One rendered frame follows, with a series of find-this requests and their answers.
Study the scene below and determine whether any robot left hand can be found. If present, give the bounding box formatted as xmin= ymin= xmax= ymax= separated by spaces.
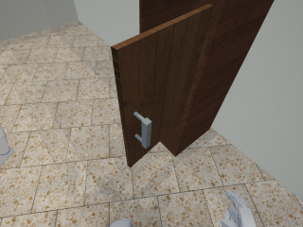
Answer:
xmin=0 ymin=124 xmax=14 ymax=166

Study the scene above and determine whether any robot right hand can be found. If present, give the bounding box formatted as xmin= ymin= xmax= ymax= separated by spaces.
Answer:
xmin=221 ymin=190 xmax=258 ymax=227

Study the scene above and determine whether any cupboard door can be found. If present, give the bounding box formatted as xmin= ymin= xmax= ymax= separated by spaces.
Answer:
xmin=111 ymin=4 xmax=214 ymax=168

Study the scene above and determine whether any handle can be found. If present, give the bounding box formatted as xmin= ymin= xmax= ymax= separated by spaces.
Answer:
xmin=134 ymin=112 xmax=152 ymax=148

